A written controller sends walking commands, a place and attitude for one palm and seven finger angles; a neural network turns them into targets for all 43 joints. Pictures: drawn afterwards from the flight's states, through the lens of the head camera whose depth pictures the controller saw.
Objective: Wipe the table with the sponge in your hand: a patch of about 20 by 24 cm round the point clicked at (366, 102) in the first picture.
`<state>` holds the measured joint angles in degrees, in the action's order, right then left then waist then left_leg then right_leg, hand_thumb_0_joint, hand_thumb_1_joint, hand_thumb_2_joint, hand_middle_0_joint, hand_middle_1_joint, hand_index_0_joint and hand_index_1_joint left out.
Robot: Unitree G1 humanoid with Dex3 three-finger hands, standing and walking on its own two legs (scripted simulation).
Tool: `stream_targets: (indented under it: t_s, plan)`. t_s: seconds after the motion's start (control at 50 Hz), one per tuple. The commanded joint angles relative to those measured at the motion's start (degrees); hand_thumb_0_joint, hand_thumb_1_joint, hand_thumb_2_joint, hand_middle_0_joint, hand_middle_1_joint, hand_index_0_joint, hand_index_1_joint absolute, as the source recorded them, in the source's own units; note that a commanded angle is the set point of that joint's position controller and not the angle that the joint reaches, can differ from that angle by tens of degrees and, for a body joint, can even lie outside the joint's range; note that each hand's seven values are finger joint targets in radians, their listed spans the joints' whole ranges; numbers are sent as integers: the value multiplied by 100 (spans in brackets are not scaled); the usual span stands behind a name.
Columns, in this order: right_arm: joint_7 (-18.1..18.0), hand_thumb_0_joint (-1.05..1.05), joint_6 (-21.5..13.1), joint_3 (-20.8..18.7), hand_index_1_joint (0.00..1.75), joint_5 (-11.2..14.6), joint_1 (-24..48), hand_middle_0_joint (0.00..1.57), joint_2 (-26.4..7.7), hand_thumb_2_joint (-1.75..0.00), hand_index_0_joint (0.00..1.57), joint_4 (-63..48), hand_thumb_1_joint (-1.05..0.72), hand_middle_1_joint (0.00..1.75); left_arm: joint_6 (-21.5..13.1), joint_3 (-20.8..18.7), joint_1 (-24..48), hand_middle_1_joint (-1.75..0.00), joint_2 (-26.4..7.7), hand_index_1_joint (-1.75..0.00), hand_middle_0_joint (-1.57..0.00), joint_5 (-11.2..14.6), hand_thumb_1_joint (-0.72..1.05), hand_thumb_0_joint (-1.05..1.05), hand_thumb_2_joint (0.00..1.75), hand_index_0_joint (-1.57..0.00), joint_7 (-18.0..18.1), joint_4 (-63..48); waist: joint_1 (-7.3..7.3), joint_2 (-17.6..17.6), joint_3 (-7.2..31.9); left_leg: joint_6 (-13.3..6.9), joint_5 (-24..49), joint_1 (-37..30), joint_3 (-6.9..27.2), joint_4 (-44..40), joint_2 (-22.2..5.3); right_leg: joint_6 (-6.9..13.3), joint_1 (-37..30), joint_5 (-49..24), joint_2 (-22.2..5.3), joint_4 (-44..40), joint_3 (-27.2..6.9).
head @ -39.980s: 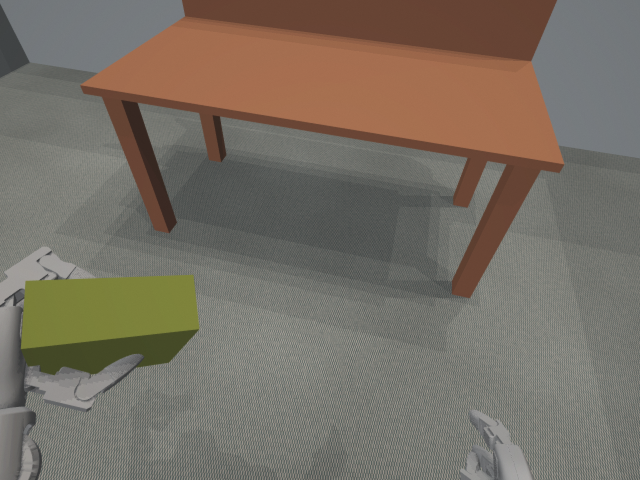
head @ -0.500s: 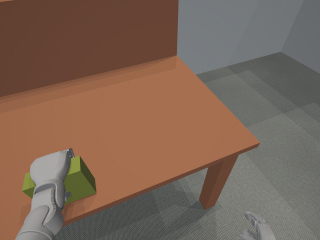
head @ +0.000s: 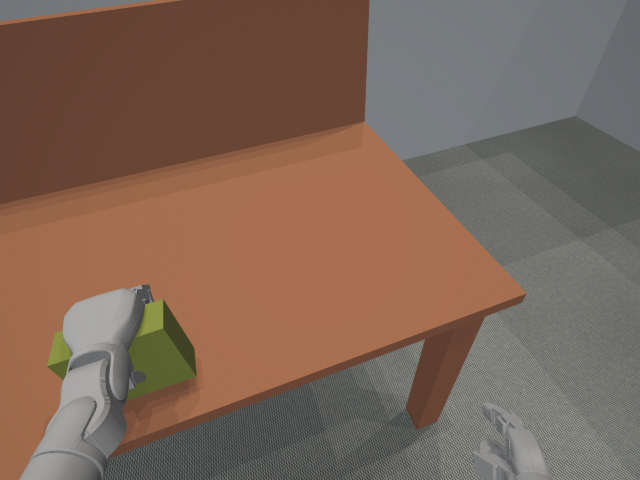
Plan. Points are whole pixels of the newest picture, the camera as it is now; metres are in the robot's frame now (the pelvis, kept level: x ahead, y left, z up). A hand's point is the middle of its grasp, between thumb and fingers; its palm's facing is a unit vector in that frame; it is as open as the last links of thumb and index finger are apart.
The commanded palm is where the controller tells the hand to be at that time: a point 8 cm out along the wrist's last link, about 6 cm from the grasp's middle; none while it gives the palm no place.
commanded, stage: lift the sponge slowly off the table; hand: left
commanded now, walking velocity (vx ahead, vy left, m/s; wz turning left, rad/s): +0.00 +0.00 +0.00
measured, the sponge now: (136, 363) +0.26 +0.30 -0.02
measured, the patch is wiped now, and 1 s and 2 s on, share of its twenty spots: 1.00 1.00 1.00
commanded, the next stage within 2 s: bring the sponge back beside the body in 1.02 s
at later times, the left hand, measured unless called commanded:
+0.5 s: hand (118, 324) +0.27 +0.31 +0.06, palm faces -0.03 -0.09 -1.00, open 9.5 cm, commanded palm +0.25 +0.30 +0.13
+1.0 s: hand (113, 307) +0.28 +0.30 +0.09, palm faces +0.02 -0.09 -1.00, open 9.5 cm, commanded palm +0.25 +0.29 +0.16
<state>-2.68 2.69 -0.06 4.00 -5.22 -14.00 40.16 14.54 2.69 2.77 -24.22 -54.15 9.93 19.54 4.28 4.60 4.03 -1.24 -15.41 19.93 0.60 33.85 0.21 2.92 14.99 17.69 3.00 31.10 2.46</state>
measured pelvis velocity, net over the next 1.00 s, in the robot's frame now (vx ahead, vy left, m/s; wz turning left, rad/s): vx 0.01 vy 0.00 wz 0.00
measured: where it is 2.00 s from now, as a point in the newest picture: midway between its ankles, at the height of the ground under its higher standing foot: outside the picture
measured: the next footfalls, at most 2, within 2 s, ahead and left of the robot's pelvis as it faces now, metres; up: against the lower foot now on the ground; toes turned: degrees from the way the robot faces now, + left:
none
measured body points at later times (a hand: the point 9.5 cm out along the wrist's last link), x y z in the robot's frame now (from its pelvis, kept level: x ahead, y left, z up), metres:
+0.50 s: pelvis +0.00 +0.00 +0.01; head -0.01 -0.03 +0.46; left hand +0.27 +0.31 +0.11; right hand +0.21 -0.23 -0.09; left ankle +0.02 +0.11 -0.73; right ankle -0.01 -0.09 -0.73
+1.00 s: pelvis +0.01 +0.00 +0.01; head -0.01 -0.03 +0.46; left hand +0.27 +0.30 +0.15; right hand +0.24 -0.20 -0.07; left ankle +0.02 +0.11 -0.73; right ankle -0.01 -0.09 -0.73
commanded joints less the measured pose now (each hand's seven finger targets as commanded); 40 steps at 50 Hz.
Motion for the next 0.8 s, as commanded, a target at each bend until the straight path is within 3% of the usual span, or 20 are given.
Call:
stream_targets:
  t_s: [0.0, 0.04, 0.12, 0.14, 0.2, 0.24, 0.32, 0.34, 0.42, 0.44, 0.46, 0.48, 0.5, 0.58, 0.6, 0.62, 0.64, 0.72, 0.74, 0.78]
  plan:
    - [-42, 0, -297, -239, 30, -13, 924, 20, -702, -90, 20, -950, -90, 30, -83, -686, 1587, -160, -1375, -160, -120, -91, 10, 0, 130, -120, 186, -1357, 23, -54, 1085, -218, 1040, -868, 193, -467, 165, 132, -131, -1257, 39, -635, -428]
    - [-54, 0, -295, -244, 30, -24, 878, 20, -712, -90, 20, -892, -90, 30, -83, -680, 1673, -160, -1407, -160, -120, -126, 10, 0, 130, -120, 211, -1274, -20, -70, 993, -229, 1024, -869, 151, -454, 164, 112, -91, -1265, 16, -637, -397]
    - [-67, 0, -299, -226, 30, -20, 970, 20, -697, -90, 20, -879, -90, 30, -64, -841, 1717, -160, -1600, -160, -120, -140, 10, 0, 130, -120, 218, -1408, 102, 92, 1171, -223, 1085, -965, 170, -540, 190, 125, -308, -1264, -2, -708, -452]
    - [-76, 0, -307, -238, 30, -22, 951, 20, -698, -90, 20, -883, -90, 30, -48, -750, 1666, -160, -1495, -160, -120, -113, 10, 0, 130, -120, 210, -1355, 35, 28, 1013, -225, 1063, -926, 141, -542, 177, 118, -246, -1249, 4, -722, -431]
    - [-65, 0, -314, -228, 30, -18, 1048, 20, -721, -90, 20, -906, -90, 30, -11, -908, 1568, -160, -1636, -160, -120, -49, 10, 0, 130, -120, 138, -1440, 116, -6, 1100, -213, 1179, -974, 157, -602, 176, 135, -428, -1421, -5, -781, -508]
    - [-70, 0, -318, -220, 30, -14, 1023, 20, -717, -90, 20, -882, -90, 30, 31, -720, 1533, -160, -1469, -160, -120, -23, 10, 0, 130, -120, 85, -1363, 41, -75, 926, -225, 1159, -961, 127, -616, 173, 108, -368, -1441, -18, -800, -446]
    - [-106, 0, -321, -187, 30, 1, 1054, 20, -753, -90, 20, -830, -90, 30, 46, -825, 1905, -160, -1715, -160, -120, -27, 10, 0, 130, -120, -54, -1361, 48, -92, 977, -234, 1066, -1071, 174, -668, 191, 109, -400, -1252, -27, -915, -502]
    - [-104, 0, -343, -207, 30, -8, 1032, 20, -741, -90, 20, -873, -90, 30, -6, -688, 1899, -160, -1565, -160, -120, -23, 10, 0, 130, -120, -78, -1476, -1, -25, 981, -240, 1140, -1087, 140, -668, 181, 107, -396, -1360, -27, -882, -460]
    - [-84, 0, -380, -195, 30, -25, 1075, 20, -709, -90, 20, -891, -90, 30, -95, -779, 1755, -160, -1613, -160, -120, -22, 10, 0, 130, -120, -127, -1685, 107, 76, 1085, -236, 1339, -1262, 221, -699, 184, 142, -494, -1463, -11, -907, -457]
    - [-80, 0, -382, -199, 30, -23, 1061, 20, -709, -90, 20, -891, -90, 30, -84, -574, 1823, -160, -1411, -160, -120, -26, 10, 0, 130, -120, -139, -1682, 15, 93, 918, -229, 1277, -1236, 203, -725, 140, 131, -338, -1353, -3, -908, -392]
    - [-74, 0, -373, -196, 30, -22, 1071, 20, -726, -90, 20, -856, -90, 30, -43, -716, 1836, -160, -1535, -160, -120, -45, 10, 0, 130, -120, -134, -1577, 80, 12, 924, -223, 1286, -1254, 232, -740, 144, 139, -358, -1349, -8, -951, -400]
    - [-80, 0, -354, -206, 30, -22, 1069, 20, -738, -90, 20, -870, -90, 30, -5, -672, 1850, -160, -1519, -160, -120, -35, 10, 0, 130, -120, -137, -1547, 41, -111, 879, -232, 1282, -1216, 191, -753, 136, 126, -367, -1372, -13, -955, -420]
    - [-70, 0, -345, -187, 30, -11, 1132, 20, -745, -90, 20, -893, -90, 30, 11, -859, 1948, -160, -1715, -160, -120, -12, 10, 0, 130, -120, -136, -1667, 105, 11, 974, -208, 1279, -1235, 232, -823, 136, 159, -479, -1309, 1, -978, -486]
    - [-50, 0, -323, -176, 30, -22, 1185, 20, -732, -90, 20, -915, -90, 30, 150, -666, 1900, -160, -1541, -160, -120, -34, 10, 0, 130, -120, -155, -1774, 113, 14, 1081, -214, 1495, -1332, 163, -823, 132, 138, -610, -1612, -38, -949, -411]
    - [-34, 0, -323, -171, 30, -31, 1229, 20, -732, -90, 20, -950, -90, 30, 161, -895, 1843, -160, -1756, -160, -120, -11, 10, 0, 130, -120, -160, -1943, 193, 118, 1188, -198, 1562, -1364, 216, -857, 144, 174, -758, -1637, -16, -960, -480]
    - [-29, 0, -311, -144, 30, -31, 1246, 20, -714, -90, 20, -930, -90, 30, 209, -825, 1797, -160, -1684, -160, -120, -38, 10, 0, 130, -120, -174, -1902, 203, 46, 1176, -205, 1629, -1380, 237, -844, 159, 163, -773, -1707, -23, -943, -419]
    - [-18, 0, -308, -152, 30, -27, 1250, 20, -716, -90, 20, -955, -90, 30, 254, -663, 1699, -160, -1503, -160, -120, -1, 10, 0, 130, -120, -210, -1924, 143, 38, 1070, -205, 1625, -1366, 196, -865, 132, 150, -717, -1722, -27, -961, -403]
    - [-15, 0, -251, -92, 30, -13, 1354, 20, -723, -90, 20, -948, -90, 30, 414, -689, 1865, -160, -1619, -160, -120, 2, 10, 0, 130, -120, -334, -2032, 152, 4, 1005, -207, 1593, -1450, 263, -937, 130, 155, -730, -1610, -26, -1054, -415]
    - [-19, 0, -255, -101, 30, -13, 1364, 20, -701, -90, 20, -989, -90, 30, 446, -503, 1773, -160, -1417, -160, -120, 28, 10, 0, 130, -120, -382, -2036, 115, -12, 877, -213, 1528, -1425, 232, -960, 120, 139, -682, -1536, -31, -1079, -381]
    - [-21, 0, -221, -94, 30, -17, 1363, 20, -742, -90, 20, -939, -90, 30, 466, -670, 1873, -160, -1666, -160, -120, -4, 10, 0, 130, -120, -438, -2021, 117, -86, 943, -214, 1622, -1467, 240, -965, 129, 153, -775, -1689, -38, -1093, -420]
